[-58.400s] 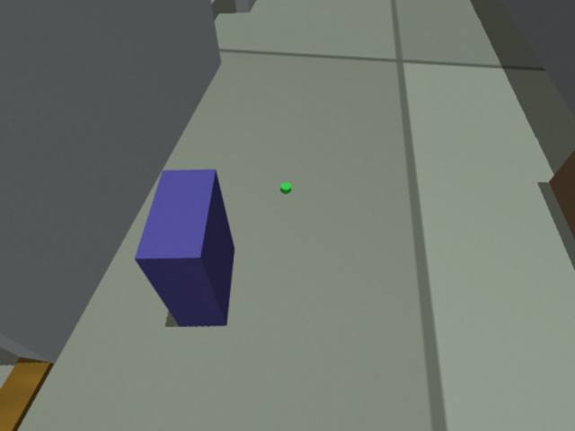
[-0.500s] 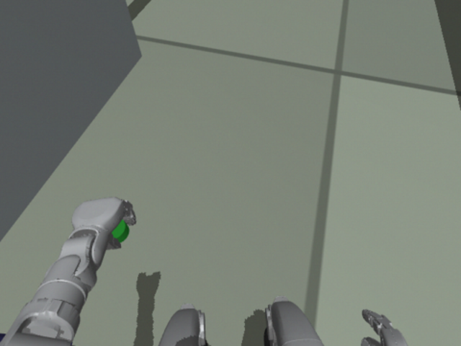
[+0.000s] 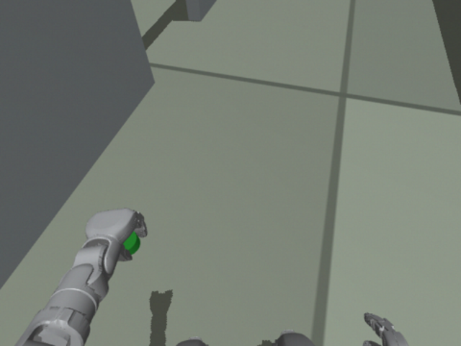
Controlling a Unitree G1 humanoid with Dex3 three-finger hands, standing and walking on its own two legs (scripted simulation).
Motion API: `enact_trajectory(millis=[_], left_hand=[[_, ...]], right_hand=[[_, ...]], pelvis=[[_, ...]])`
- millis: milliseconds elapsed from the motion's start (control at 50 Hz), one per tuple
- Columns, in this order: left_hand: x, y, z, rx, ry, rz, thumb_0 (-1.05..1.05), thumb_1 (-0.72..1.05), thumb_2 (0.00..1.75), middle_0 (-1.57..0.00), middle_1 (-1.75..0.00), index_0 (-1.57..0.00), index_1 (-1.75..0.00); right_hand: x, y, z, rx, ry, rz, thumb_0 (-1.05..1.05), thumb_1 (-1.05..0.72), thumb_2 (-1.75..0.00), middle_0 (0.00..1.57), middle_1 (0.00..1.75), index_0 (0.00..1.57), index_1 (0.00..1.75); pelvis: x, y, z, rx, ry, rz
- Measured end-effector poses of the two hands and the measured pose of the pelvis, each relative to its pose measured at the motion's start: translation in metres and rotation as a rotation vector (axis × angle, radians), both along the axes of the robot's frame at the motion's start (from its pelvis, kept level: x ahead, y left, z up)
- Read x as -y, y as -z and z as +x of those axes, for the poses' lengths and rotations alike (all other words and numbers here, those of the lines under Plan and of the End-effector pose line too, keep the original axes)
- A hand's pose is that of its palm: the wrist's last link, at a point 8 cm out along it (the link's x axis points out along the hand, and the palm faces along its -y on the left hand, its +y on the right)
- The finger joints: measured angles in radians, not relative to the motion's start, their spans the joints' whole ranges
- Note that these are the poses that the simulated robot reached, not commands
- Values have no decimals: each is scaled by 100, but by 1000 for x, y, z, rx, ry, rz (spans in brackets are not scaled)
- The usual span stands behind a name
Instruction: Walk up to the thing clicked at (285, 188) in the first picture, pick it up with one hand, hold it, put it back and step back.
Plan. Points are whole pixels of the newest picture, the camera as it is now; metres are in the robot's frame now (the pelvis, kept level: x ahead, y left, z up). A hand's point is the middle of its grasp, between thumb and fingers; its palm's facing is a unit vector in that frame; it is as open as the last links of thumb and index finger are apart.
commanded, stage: hold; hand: left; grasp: from above
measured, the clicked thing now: (126, 242) +0.34 +0.24 -0.10
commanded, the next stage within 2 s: crouch in 1.76 s
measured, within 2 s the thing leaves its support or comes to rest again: neither
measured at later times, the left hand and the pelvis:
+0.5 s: hand (119, 235) +0.32 +0.22 -0.03, palm faces -0.45 -0.05 -0.89, open 6.7 cm; pelvis +0.02 +0.00 +0.02, yaw +0 degrees
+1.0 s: hand (119, 237) +0.31 +0.21 -0.01, palm faces -0.45 -0.04 -0.89, open 6.8 cm; pelvis +0.01 -0.01 +0.03, yaw -1 degrees
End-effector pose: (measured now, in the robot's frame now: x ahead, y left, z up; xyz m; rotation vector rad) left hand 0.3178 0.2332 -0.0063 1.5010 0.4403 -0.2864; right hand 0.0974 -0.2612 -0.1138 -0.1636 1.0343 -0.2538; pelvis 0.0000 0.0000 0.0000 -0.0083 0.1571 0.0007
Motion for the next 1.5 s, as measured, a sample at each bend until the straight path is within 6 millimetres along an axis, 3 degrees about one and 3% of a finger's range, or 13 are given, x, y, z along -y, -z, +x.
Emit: enact_trajectory(millis=[300,680,1240,1500], left_hand=[[4,-25,9,-6,29,-3,-1,46,16,-83,-48,-95,-40],[13,-44,4,0,43,-5,-1,44,20,-82,-49,-94,-41],[18,-65,-8,14,56,-9,0,44,24,-79,-52,-91,-45],[19,-60,-12,-4,66,-16,0,44,23,-80,-51,-91,-44]], right_hand=[[0,-16,26,44,-5,11,1,-90,-89,21,30,20,30],[0,-25,36,60,-14,28,1,-90,-89,21,30,20,30],[-5,-37,51,110,-35,41,1,-91,-90,21,30,20,30],[-7,-40,51,110,-40,38,1,-91,-90,21,30,20,30]], pelvis=[[0,-12,14,38,6,7],[3,-22,14,82,11,14],[6,-29,10,128,13,17],[5,-31,8,132,13,18]])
